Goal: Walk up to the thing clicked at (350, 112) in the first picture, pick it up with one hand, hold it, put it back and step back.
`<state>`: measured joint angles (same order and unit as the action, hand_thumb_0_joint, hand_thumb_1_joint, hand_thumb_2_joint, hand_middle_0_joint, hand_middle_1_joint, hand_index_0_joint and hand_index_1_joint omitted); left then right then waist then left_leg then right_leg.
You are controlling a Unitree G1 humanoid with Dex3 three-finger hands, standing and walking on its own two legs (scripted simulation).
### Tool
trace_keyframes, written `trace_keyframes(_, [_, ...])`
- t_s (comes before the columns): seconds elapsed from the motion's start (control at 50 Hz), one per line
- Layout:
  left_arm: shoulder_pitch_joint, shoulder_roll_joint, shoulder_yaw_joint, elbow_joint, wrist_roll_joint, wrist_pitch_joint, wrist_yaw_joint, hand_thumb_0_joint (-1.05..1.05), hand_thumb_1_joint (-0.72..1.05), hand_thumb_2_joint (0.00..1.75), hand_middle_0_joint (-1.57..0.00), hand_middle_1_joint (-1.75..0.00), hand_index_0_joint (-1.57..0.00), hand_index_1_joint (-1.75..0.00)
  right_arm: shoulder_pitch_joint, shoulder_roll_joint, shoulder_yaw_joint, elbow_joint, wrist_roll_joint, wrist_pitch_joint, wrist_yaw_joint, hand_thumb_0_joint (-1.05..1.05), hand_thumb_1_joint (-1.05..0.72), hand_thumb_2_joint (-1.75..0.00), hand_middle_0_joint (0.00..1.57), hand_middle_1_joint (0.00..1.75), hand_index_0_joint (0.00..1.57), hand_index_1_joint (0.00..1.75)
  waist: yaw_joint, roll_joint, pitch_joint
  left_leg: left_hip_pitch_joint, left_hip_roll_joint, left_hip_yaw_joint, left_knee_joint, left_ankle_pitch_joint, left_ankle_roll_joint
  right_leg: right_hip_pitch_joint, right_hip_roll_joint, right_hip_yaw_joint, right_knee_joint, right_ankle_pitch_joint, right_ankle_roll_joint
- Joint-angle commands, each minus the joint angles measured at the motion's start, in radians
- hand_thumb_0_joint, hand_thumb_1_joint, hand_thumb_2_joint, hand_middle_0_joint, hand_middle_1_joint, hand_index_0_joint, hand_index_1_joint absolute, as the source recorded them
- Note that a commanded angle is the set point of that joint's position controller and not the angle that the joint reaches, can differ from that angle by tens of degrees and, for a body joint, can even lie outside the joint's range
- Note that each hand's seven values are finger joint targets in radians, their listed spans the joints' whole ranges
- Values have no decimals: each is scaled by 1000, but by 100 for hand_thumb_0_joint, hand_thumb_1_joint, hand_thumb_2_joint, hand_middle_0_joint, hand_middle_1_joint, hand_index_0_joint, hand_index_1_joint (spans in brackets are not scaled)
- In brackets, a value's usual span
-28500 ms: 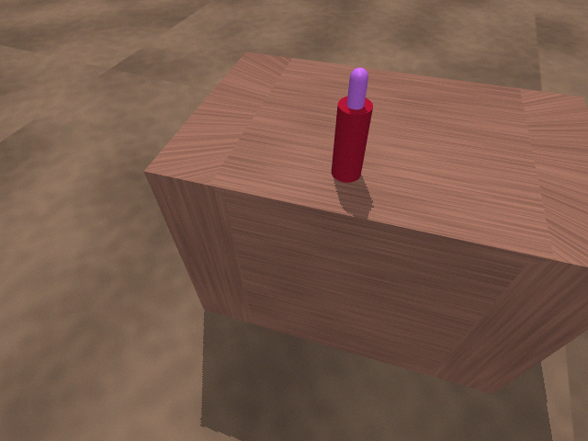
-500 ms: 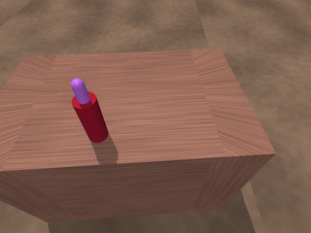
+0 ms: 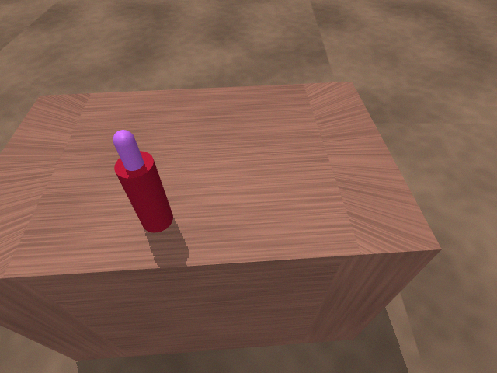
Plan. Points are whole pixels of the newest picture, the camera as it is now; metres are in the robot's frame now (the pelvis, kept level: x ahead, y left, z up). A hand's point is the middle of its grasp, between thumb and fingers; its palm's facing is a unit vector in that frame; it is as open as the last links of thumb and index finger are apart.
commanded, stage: stand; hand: left
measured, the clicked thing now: (142, 183) +0.44 +0.21 +0.04
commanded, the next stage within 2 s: step back in 0.30 s
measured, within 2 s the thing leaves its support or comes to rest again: neither
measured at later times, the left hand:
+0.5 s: hand out of the picture +0.06 +0.26 -0.17, palm faces -0.04 -0.91 -0.40, open 7.4 cm
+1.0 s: hand out of the picture -0.02 +0.26 -0.18, palm faces +0.00 -0.93 -0.36, open 7.4 cm
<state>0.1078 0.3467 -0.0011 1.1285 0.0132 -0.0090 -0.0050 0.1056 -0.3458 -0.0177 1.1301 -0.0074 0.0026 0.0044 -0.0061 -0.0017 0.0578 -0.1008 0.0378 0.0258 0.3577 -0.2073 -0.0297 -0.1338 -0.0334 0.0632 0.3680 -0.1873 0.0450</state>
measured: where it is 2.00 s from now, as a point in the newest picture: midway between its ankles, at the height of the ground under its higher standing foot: outside the picture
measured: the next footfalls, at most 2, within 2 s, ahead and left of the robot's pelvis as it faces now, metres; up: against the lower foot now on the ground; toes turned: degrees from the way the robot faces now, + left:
left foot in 0.88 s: -0.12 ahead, +0.10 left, +0.00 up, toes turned +0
right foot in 1.30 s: -0.19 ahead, -0.13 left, +0.00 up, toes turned +1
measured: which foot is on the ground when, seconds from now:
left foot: down 0.00-0.56, up 0.58-0.86, down 0.88-1.00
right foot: down 0.00-0.92, up 0.94-1.00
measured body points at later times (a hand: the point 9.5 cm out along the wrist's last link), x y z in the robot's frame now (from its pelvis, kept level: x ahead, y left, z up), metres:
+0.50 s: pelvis -0.03 -0.02 -0.02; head +0.03 -0.02 +0.43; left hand +0.07 +0.31 -0.14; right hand +0.06 -0.33 -0.15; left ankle -0.01 +0.14 -0.75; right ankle +0.01 -0.15 -0.74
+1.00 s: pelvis -0.14 +0.00 -0.02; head -0.08 +0.03 +0.42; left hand -0.02 +0.31 -0.15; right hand -0.07 -0.31 -0.13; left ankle -0.16 +0.10 -0.75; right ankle -0.05 -0.14 -0.70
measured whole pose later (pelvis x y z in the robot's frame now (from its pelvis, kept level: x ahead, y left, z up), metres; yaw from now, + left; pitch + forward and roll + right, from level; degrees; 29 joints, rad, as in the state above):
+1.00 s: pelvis -0.14 +0.00 -0.02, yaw +3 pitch -2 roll -1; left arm 0.08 0.39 0.06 0.88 0.02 0.07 0.02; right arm 0.18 -0.36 -0.04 0.95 -0.04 0.05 0.01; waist -0.02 -0.04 0.19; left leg -0.24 -0.03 -0.04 0.65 -0.37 0.04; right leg -0.53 0.08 0.13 0.96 -0.47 0.00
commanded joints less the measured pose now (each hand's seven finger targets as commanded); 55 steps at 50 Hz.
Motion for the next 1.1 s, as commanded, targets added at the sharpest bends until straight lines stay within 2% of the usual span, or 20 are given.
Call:
trace_keyframes(0.0, [-33,212,44,-54,-3,-17,17,0,90,90,-20,-30,-20,-30,-25,-213,-40,-52,-3,-24,-9,0,-90,-90,20,30,20,30,-2,1,-46,1,90,-68,-74,73,39,-22,-76,43,-63,126,-55])
trace_keyframes(0.26, [-30,215,46,-61,-3,-17,15,0,90,90,-20,-30,-20,-30,-22,-212,-39,-58,-3,-26,-9,0,-90,-90,20,30,20,30,0,7,-65,-2,94,-68,-74,71,41,-6,-83,50,-56,151,-58])
trace_keyframes(0.28, [-41,278,79,-99,-19,-3,17,0,90,90,-20,-30,-20,-30,-46,-275,-62,-73,12,-9,-7,0,-90,-90,20,30,20,30,-1,1,21,-51,92,-96,13,268,73,-86,-59,47,54,324,-65])
trace_keyframes(0.36, [5,233,75,-141,-21,15,23,0,90,90,-20,-30,-20,-30,-23,-285,-81,-119,23,6,-9,0,-90,-90,20,30,20,30,-6,61,-92,-20,154,-103,69,453,153,-80,4,-25,217,299,-73])
trace_keyframes(0.5, [98,244,98,-181,-2,42,12,0,90,90,-20,-30,-20,-30,-116,-276,-102,-233,13,43,-9,0,-90,-90,20,30,20,30,36,130,-134,-231,148,-116,224,130,186,-50,-2,13,329,57,-132])
trace_keyframes(0.52, [109,270,108,-187,-1,38,11,0,90,90,-20,-30,-20,-30,-123,-250,-97,-245,17,50,-7,0,-90,-90,20,30,20,30,51,23,-117,-248,52,-59,373,4,131,-95,-96,133,168,120,-176])
trace_keyframes(0.54, [82,348,123,-208,7,28,12,0,90,90,-20,-30,-20,-30,-120,-200,-83,-257,20,58,-10,0,-90,-90,20,30,20,30,60,-216,-61,-304,-136,-4,606,-243,71,-172,-254,380,-52,193,-251])
trace_keyframes(0.56, [26,396,132,-246,24,20,17,0,90,90,-20,-30,-20,-30,-69,-199,-83,-254,5,67,-19,0,-90,-90,20,30,20,30,49,-244,-51,-312,-161,-143,778,-439,67,-246,-333,534,-106,105,-322])
trace_keyframes(0.58, [-3,394,134,-267,33,18,21,0,90,90,-20,-30,-20,-30,-22,-227,-92,-236,6,69,-20,0,-90,-90,20,30,20,30,34,-213,-44,-301,-141,-195,833,-430,67,-277,-327,524,-92,36,-326])
trace_keyframes(0.64, [-122,297,122,-306,30,19,30,0,90,90,-20,-30,-20,-30,90,-235,-94,-201,34,60,-16,0,-90,-90,20,30,20,30,-27,-146,-83,-330,-137,-199,885,-281,52,-174,-181,240,-1,80,-243])
trace_keyframes(0.76, [15,272,127,-322,24,32,43,0,90,90,-20,-30,-20,-30,57,-244,-69,-248,1,40,-26,0,-90,-90,20,30,20,30,61,-178,-175,-361,-76,-130,534,-324,18,91,-231,247,88,230,-274])
trace_keyframes(0.82, [-6,286,129,-339,9,43,39,0,90,90,-20,-30,-20,-30,129,-239,-72,-231,-13,32,-25,0,-90,-90,20,30,20,30,22,-224,-187,-229,-50,-82,264,-258,47,56,-228,220,145,329,-237])
trace_keyframes(0.86, [-20,277,117,-355,-2,60,33,0,90,90,-20,-30,-20,-30,185,-252,-90,-205,-31,26,-21,0,-90,-90,20,30,20,30,-14,-148,-147,-72,-42,-80,47,-20,70,-137,-164,151,218,199,-162])
trace_keyframes(0.88, [-11,222,105,-369,-4,63,32,0,90,90,-20,-30,-20,-30,149,-329,-112,-223,-49,26,-17,0,-90,-90,20,30,20,30,-2,106,-119,-20,145,-364,-27,40,115,-331,-21,43,380,-81,-97])
trace_keyframes(0.9, [-29,212,107,-366,-4,61,40,0,90,90,-20,-30,-20,-30,61,-407,-123,-252,-52,26,-8,0,-90,-90,20,30,20,30,12,238,-60,-82,280,-508,-73,112,196,-437,143,-1,546,-392,-59])
trace_keyframes(0.92, [-79,243,123,-370,17,57,54,0,90,90,-20,-30,-20,-30,54,-455,-134,-275,-44,23,-5,0,-90,-90,20,30,20,30,-54,307,-56,-235,367,-610,-100,85,324,-359,146,112,724,-468,-43])
trace_keyframes(0.94, [-82,268,130,-352,24,54,50,0,90,90,-20,-30,-20,-30,6,-397,-124,-280,-41,15,-12,0,-90,-90,20,30,20,30,-28,219,-17,-270,339,-535,-80,128,320,-330,139,153,822,-411,-50])
trace_keyframes(0.98, [-2,235,126,-321,-7,53,40,0,90,90,-20,-30,-20,-30,-66,-289,-89,-303,-50,8,-22,0,-90,-90,20,30,20,30,41,123,-6,-168,164,-268,13,327,192,-399,168,181,870,-283,-59])
trace_keyframes(1.0, [47,227,124,-312,-11,55,38,0,90,90,-20,-30,-20,-30,-75,-268,-88,-307,-38,8,-27,0,-90,-90,20,30,20,30,69,113,-6,-129,147,-222,26,325,175,-423,176,169,893,-253,-68])
trace_keyframes(1.08, [47,206,123,-334,6,38,37,0,90,90,-20,-30,-20,-30,40,-239,-89,-302,-18,12,-32,0,-90,-90,20,30,20,30,1,138,-61,125,166,-232,123,496,232,-459,147,115,755,-270,-13])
